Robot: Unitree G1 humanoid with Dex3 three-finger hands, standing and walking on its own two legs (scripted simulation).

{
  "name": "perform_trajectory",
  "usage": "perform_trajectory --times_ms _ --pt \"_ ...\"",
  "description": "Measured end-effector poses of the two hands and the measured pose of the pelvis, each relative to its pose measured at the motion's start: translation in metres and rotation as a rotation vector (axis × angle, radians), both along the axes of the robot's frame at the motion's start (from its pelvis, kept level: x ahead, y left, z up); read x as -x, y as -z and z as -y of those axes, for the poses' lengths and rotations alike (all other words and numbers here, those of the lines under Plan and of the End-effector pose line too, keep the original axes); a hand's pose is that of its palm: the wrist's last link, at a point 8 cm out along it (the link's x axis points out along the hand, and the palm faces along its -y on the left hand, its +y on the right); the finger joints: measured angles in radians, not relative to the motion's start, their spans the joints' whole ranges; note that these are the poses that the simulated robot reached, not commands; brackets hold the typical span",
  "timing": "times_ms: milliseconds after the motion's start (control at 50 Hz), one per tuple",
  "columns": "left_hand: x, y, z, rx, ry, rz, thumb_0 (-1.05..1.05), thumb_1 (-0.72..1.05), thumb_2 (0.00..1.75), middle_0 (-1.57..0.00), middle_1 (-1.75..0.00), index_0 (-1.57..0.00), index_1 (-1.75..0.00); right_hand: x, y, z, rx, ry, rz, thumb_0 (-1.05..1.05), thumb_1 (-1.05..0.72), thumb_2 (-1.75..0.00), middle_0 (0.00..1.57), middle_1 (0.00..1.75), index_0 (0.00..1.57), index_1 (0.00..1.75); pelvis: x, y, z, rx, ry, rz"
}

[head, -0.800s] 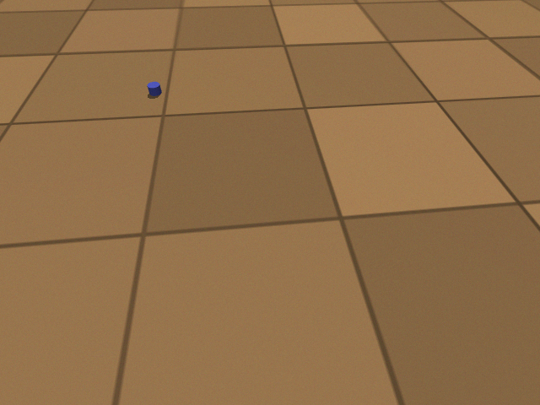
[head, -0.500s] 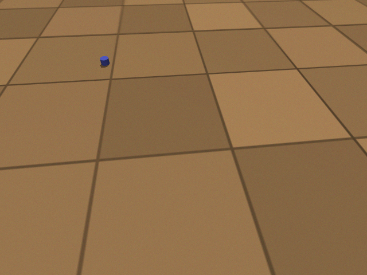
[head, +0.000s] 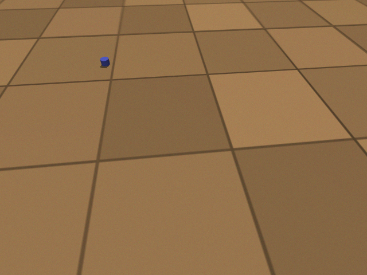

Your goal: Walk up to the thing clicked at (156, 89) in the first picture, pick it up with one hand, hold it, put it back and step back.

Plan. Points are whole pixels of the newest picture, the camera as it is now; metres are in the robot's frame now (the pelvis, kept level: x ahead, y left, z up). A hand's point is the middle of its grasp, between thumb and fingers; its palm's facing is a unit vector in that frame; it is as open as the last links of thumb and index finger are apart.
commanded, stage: stand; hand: left
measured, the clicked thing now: (105, 61) +2.12 +0.75 -0.75
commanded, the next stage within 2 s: walk up in 0.32 s
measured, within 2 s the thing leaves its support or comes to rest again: neither
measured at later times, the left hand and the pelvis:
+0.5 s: hand out of the picture +0.07 +0.30 -0.14, palm faces +0.08 -0.93 -0.37, open 7.4 cm; pelvis +0.02 +0.02 +0.00, yaw +4 degrees
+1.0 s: hand (27, 213) +0.31 +0.44 -0.15, palm faces +0.08 -0.95 -0.29, open 7.4 cm; pelvis +0.24 +0.16 +0.00, yaw +10 degrees
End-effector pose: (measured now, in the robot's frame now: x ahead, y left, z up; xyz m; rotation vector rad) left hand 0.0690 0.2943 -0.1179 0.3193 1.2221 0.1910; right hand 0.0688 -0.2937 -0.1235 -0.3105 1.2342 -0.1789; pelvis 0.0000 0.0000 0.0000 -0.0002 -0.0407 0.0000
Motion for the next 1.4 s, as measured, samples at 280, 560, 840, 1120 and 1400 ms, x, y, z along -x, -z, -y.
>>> perform_trajectory --times_ms 280,560,840,1120,1400 --pt "0.001 0.001 0.0 0.0 -0.002 -0.006 0.0 0.9 0.9 -0.21 -0.3 -0.2 -0.3 -0.001 -0.001 0.001 0.003 0.0 -0.001 0.0 -0.91 -0.9 0.2 0.3 0.21 0.3 -0.001 0.0 0.0 0.001 0.001 -0.001" --pt "0.024 -0.018 -0.076 -0.064 -0.116 0.06 0.0 0.9 0.9 -0.21 -0.3 -0.21 -0.3 -0.082 -0.025 -0.002 0.035 -0.133 0.056 0.01 -0.91 -0.9 0.2 0.3 0.2 0.3 -0.04 0.002 -0.035 0.014 -0.094 -0.012" --pt "-0.107 0.018 -0.184 -0.015 -0.094 0.054 0.01 0.91 0.9 -0.2 -0.3 -0.2 -0.3 -0.193 -0.031 -0.107 0.076 -0.121 0.152 0.0 -0.91 -0.9 0.2 0.3 0.2 0.3 -0.156 0.02 -0.134 0.009 -0.14 0.01" --pt "-0.319 -0.009 -0.198 0.009 -0.07 0.136 0.01 0.9 0.9 -0.21 -0.3 -0.2 -0.3 -0.281 -0.006 -0.138 0.023 -0.098 -0.089 0.0 -0.9 -0.9 0.21 0.3 0.21 0.3 -0.328 0.013 -0.159 -0.018 -0.198 -0.03" --pt "-0.475 -0.023 -0.177 -0.034 -0.194 0.215 0.0 0.9 0.9 -0.21 -0.3 -0.2 -0.3 -0.596 0.0 -0.157 -0.004 -0.293 0.101 0.01 -0.91 -0.9 0.2 0.3 0.2 0.3 -0.521 0.01 -0.156 -0.006 -0.241 -0.006"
